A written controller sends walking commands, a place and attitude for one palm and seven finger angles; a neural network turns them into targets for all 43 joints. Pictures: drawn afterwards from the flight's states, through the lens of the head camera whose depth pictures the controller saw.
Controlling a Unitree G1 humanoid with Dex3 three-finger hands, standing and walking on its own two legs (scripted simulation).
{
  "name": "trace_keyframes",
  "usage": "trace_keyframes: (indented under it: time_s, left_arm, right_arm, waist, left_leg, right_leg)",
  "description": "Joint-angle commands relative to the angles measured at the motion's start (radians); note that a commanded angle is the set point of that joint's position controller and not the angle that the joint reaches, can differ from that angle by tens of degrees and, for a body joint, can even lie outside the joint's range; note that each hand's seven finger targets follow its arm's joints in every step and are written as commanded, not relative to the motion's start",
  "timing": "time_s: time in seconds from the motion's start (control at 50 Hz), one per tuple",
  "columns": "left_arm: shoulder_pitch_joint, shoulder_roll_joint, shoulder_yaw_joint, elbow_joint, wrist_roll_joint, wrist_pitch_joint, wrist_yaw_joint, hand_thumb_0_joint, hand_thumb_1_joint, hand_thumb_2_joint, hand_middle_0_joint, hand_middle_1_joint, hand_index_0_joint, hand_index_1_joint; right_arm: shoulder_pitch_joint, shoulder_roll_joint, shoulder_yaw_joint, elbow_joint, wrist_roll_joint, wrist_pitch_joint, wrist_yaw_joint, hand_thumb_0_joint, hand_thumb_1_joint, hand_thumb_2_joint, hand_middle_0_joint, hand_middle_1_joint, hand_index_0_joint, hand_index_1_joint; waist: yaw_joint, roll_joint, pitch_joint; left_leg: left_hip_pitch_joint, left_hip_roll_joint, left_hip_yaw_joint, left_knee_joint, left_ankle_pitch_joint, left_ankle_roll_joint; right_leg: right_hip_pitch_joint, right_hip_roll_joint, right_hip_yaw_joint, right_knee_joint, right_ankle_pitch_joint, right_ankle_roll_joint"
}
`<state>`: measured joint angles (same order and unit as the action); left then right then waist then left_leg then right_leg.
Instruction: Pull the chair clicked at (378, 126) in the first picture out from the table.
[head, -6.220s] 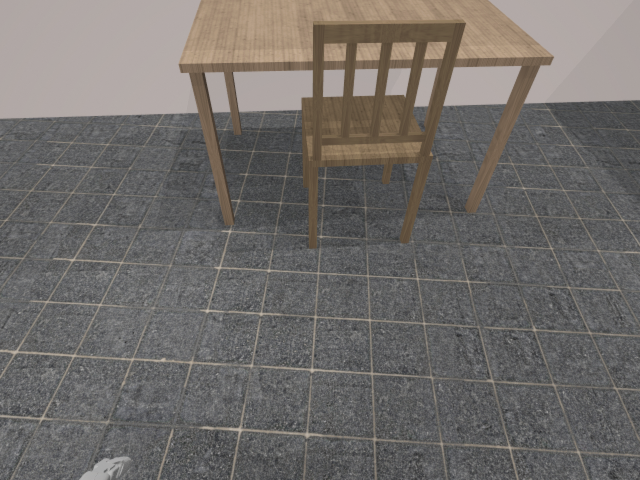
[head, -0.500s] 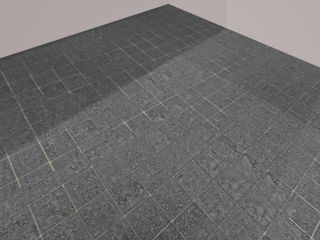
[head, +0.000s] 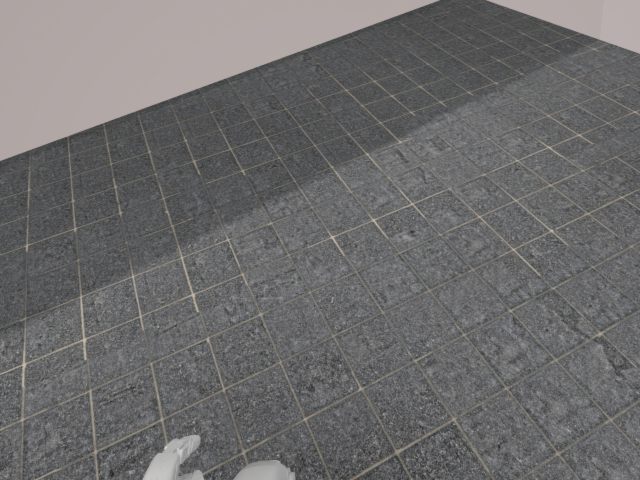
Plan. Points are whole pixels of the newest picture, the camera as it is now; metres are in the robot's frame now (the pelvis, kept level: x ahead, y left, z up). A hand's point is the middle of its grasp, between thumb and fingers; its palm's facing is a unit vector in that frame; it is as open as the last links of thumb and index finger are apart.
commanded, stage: turn to face it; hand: left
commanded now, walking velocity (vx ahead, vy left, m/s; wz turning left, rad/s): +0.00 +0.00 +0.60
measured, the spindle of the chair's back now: out of the picture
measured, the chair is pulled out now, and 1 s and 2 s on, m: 0.00 0.00 0.00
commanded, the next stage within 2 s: none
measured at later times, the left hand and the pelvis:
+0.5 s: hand out of the picture -0.06 +0.28 -0.19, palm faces +0.37 -0.89 -0.26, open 7.4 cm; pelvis -0.01 +0.06 -0.01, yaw +18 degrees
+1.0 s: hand out of the picture +0.02 +0.26 -0.14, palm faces +0.53 -0.80 -0.28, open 7.4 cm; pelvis +0.01 +0.02 +0.00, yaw +35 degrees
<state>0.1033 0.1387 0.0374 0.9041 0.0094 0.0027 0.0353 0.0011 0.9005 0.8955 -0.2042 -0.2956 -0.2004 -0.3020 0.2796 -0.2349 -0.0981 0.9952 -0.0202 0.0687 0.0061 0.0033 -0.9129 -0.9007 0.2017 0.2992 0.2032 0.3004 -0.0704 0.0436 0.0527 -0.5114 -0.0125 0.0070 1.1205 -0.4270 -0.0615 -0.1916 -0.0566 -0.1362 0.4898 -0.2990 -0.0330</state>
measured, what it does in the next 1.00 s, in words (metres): steps on the spot, turning left: left foot, then right foot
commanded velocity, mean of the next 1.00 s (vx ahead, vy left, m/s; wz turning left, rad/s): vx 0.00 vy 0.00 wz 0.60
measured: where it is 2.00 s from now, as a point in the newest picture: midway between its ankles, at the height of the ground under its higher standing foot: outside the picture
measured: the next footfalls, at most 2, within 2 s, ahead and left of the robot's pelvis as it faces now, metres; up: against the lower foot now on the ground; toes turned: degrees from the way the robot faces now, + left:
left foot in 0.36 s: +0.01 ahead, +0.15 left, +0.00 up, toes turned +21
right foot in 0.90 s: +0.09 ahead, -0.06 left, +0.00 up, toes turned +30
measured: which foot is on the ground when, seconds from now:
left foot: up 0.00-0.34, down 0.36-0.90, up 0.92-1.00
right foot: down 0.00-0.36, up 0.38-0.88, down 0.90-1.00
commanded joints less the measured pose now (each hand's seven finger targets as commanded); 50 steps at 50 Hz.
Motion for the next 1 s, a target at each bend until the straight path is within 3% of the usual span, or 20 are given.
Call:
trace_keyframes:
  time_s: [0.0,0.12,0.24,0.28,0.3,0.32,0.34,0.36,0.44,0.48,0.6,0.72,0.78,0.82,0.84,0.86,0.88,0.9,0.94,0.98]
  left_arm:
    - [0.077,0.181,0.038,-0.054,0.005,-0.022,0.003,0.0,0.9,0.9,-0.2,-0.3,-0.2,-0.3]
    - [0.164,0.226,0.045,-0.044,0.015,-0.015,0.001,0.0,0.9,0.9,-0.2,-0.3,-0.2,-0.3]
    - [0.19,0.287,0.063,-0.039,0.024,0.0,-0.004,0.0,0.9,0.9,-0.2,-0.3,-0.2,-0.3]
    - [0.192,0.297,0.069,-0.033,0.019,0.003,-0.008,0.0,0.9,0.9,-0.2,-0.3,-0.2,-0.3]
    - [0.183,0.3,0.07,-0.034,0.01,0.005,-0.011,0.0,0.9,0.9,-0.2,-0.3,-0.2,-0.3]
    - [0.187,0.259,0.065,-0.059,0.002,0.005,-0.019,0.0,0.9,0.9,-0.2,-0.3,-0.2,-0.3]
    - [0.141,0.198,0.041,-0.108,0.0,0.007,-0.023,0.0,0.9,0.9,-0.2,-0.3,-0.2,-0.3]
    - [0.102,0.232,0.041,-0.117,0.008,0.024,-0.015,0.0,0.9,0.9,-0.2,-0.3,-0.2,-0.3]
    - [0.106,0.225,0.055,-0.063,0.008,0.031,-0.02,0.0,0.9,0.9,-0.2,-0.3,-0.2,-0.3]
    - [0.141,0.217,0.058,-0.049,0.009,0.032,-0.026,0.0,0.9,0.9,-0.2,-0.3,-0.2,-0.3]
    - [0.074,0.207,0.056,-0.084,0.009,0.035,-0.018,0.0,0.9,0.9,-0.2,-0.3,-0.2,-0.3]
    - [-0.017,0.181,0.048,-0.136,0.0,0.024,-0.012,0.0,0.9,0.9,-0.2,-0.3,-0.2,-0.3]
    - [0.019,0.17,0.044,-0.136,-0.007,0.014,-0.008,0.0,0.9,0.9,-0.2,-0.3,-0.2,-0.3]
    - [0.078,0.181,0.047,-0.124,-0.011,0.005,-0.004,0.0,0.9,0.9,-0.2,-0.3,-0.2,-0.3]
    - [0.113,0.202,0.053,-0.115,-0.01,-0.004,-0.001,0.0,0.9,0.9,-0.2,-0.3,-0.2,-0.3]
    - [0.135,0.28,0.066,-0.112,0.002,-0.014,0.006,0.0,0.9,0.9,-0.2,-0.3,-0.2,-0.3]
    - [0.143,0.345,0.075,-0.119,0.014,-0.014,0.009,0.0,0.9,0.9,-0.2,-0.3,-0.2,-0.3]
    - [0.13,0.331,0.066,-0.125,0.008,-0.007,0.01,0.0,0.9,0.9,-0.2,-0.3,-0.2,-0.3]
    - [0.017,0.254,0.051,-0.141,0.004,-0.013,0.008,0.0,0.9,0.9,-0.2,-0.3,-0.2,-0.3]
    - [-0.007,0.215,0.036,-0.145,0.003,-0.015,0.003,0.0,0.9,0.9,-0.2,-0.3,-0.2,-0.3]
  right_arm:
    - [-0.017,-0.053,-0.012,-0.077,-0.001,-0.005,0.012,0.0,-0.9,-0.9,0.2,0.3,0.2,0.3]
    - [-0.16,-0.071,0.0,-0.133,0.001,-0.001,0.018,0.0,-0.9,-0.9,0.2,0.3,0.2,0.3]
    - [-0.24,-0.072,0.025,-0.186,0.008,-0.023,0.026,0.0,-0.9,-0.9,0.2,0.3,0.2,0.3]
    - [-0.186,-0.094,0.02,-0.188,0.006,-0.035,0.023,0.0,-0.9,-0.9,0.2,0.3,0.2,0.3]
    - [-0.109,-0.133,0.01,-0.17,0.003,-0.042,0.022,0.0,-0.9,-0.9,0.2,0.3,0.2,0.3]
    - [-0.029,-0.242,-0.019,-0.157,-0.002,-0.054,0.015,0.0,-0.9,-0.9,0.2,0.3,0.2,0.3]
    - [0.038,-0.344,-0.042,-0.148,0.011,-0.056,0.007,0.0,-0.9,-0.9,0.2,0.3,0.2,0.3]
    - [0.059,-0.329,-0.034,-0.127,0.02,-0.046,0.003,0.0,-0.9,-0.9,0.2,0.3,0.2,0.3]
    - [-0.128,-0.221,-0.004,-0.175,0.007,-0.056,-0.015,0.0,-0.9,-0.9,0.2,0.3,0.2,0.3]
    - [-0.148,-0.207,-0.002,-0.182,0.009,-0.061,-0.012,0.0,-0.9,-0.9,0.2,0.3,0.2,0.3]
    - [-0.09,-0.194,-0.009,-0.166,0.005,-0.057,-0.008,0.0,-0.9,-0.9,0.2,0.3,0.2,0.3]
    - [-0.033,-0.193,-0.021,-0.151,-0.004,-0.053,-0.013,0.0,-0.9,-0.9,0.2,0.3,0.2,0.3]
    - [-0.046,-0.194,-0.027,-0.158,-0.005,-0.049,-0.014,0.0,-0.9,-0.9,0.2,0.3,0.2,0.3]
    - [-0.065,-0.185,-0.029,-0.16,0.002,-0.047,-0.012,0.0,-0.9,-0.9,0.2,0.3,0.2,0.3]
    - [-0.064,-0.165,-0.026,-0.161,0.009,-0.048,-0.009,0.0,-0.9,-0.9,0.2,0.3,0.2,0.3]
    - [-0.042,-0.105,-0.018,-0.168,0.021,-0.048,-0.002,0.0,-0.9,-0.9,0.2,0.3,0.2,0.3]
    - [-0.044,-0.074,-0.013,-0.193,0.015,-0.048,-0.004,0.0,-0.9,-0.9,0.2,0.3,0.2,0.3]
    - [-0.055,-0.125,-0.025,-0.188,0.003,-0.039,-0.004,0.0,-0.9,-0.9,0.2,0.3,0.2,0.3]
    - [-0.027,-0.112,-0.027,-0.138,-0.002,-0.017,0.008,0.0,-0.9,-0.9,0.2,0.3,0.2,0.3]
    - [-0.012,-0.1,-0.02,-0.121,-0.001,-0.014,0.02,0.0,-0.9,-0.9,0.2,0.3,0.2,0.3]
  waist:
    - [0.052,-0.206,-0.011]
    - [0.09,-0.22,-0.017]
    - [0.124,-0.254,-0.064]
    - [0.096,-0.236,-0.115]
    - [0.049,-0.171,-0.167]
    - [0.002,0.073,-0.241]
    - [-0.031,0.304,-0.266]
    - [-0.027,0.163,-0.246]
    - [0.051,0.122,-0.088]
    - [0.072,0.092,-0.099]
    - [0.054,0.077,-0.065]
    - [0.027,0.111,-0.091]
    - [0.043,0.117,-0.133]
    - [0.074,0.095,-0.157]
    - [0.093,0.054,-0.177]
    - [0.102,-0.143,-0.196]
    - [0.113,-0.349,-0.171]
    - [0.103,-0.239,-0.142]
    - [0.041,-0.213,-0.067]
    - [0.026,-0.198,-0.035]
  left_leg:
    - [-0.103,0.066,0.007,0.121,0.078,-0.033]
    - [-0.092,0.078,0.04,-0.017,0.05,-0.036]
    - [0.08,0.059,0.118,-0.35,0.013,0.001]
    - [0.206,0.04,0.141,-0.535,0.107,0.017]
    - [0.358,0.041,0.12,-0.67,0.248,0.03]
    - [0.589,0.222,-0.111,-0.724,0.516,0.111]
    - [0.663,0.454,-0.405,-0.722,1.005,0.249]
    - [0.629,0.469,-0.302,-0.692,1.006,0.285]
    - [0.41,0.276,-0.189,-0.737,0.782,0.211]
    - [0.382,0.233,-0.155,-0.76,0.693,0.192]
    - [0.349,0.227,-0.27,-0.811,0.474,0.219]
    - [0.378,0.229,-0.394,-0.758,0.568,0.251]
    - [0.348,0.202,-0.425,-0.704,0.682,0.239]
    - [0.278,0.16,-0.425,-0.654,0.638,0.2]
    - [0.205,0.12,-0.399,-0.611,0.528,0.154]
    - [0.008,0.039,-0.294,-0.471,0.246,0.082]
    - [-0.146,-0.087,-0.085,-0.228,-0.172,0.006]
    - [-0.099,-0.027,-0.11,-0.042,-0.176,0.017]
    - [-0.09,0.013,-0.095,0.094,-0.045,0.0]
    - [-0.094,0.033,-0.047,0.124,0.044,-0.017]
  right_leg:
    - [0.064,-0.251,0.089,-0.157,0.517,-0.055]
    - [0.121,-0.29,0.051,-0.138,0.528,-0.083]
    - [0.127,-0.326,0.002,-0.055,0.542,-0.08]
    - [0.123,-0.318,-0.041,0.053,0.555,-0.04]
    - [0.06,-0.3,-0.074,0.2,0.504,0.003]
    - [-0.169,-0.205,-0.1,0.432,0.21,0.078]
    - [-0.41,-0.077,-0.022,0.63,-0.383,0.138]
    - [-0.415,-0.101,0.075,0.685,-0.36,0.124]
    - [-0.394,-0.085,0.126,0.739,-0.131,0.138]
    - [-0.362,-0.068,0.119,0.719,-0.064,0.144]
    - [-0.356,-0.046,0.139,0.588,-0.05,0.152]
    - [-0.304,0.0,0.155,0.393,-0.137,0.136]
    - [-0.17,0.043,0.142,0.222,-0.128,0.121]
    - [-0.021,0.052,0.134,0.03,0.009,0.111]
    - [0.107,0.016,0.152,-0.119,0.116,0.104]
    - [0.299,-0.177,0.314,-0.208,0.146,0.051]
    - [0.294,-0.438,0.536,-0.205,0.308,-0.072]
    - [0.139,-0.456,0.462,-0.191,0.323,-0.13]
    - [0.051,-0.322,0.312,-0.196,0.286,-0.091]
    - [0.055,-0.252,0.163,-0.155,0.409,-0.063]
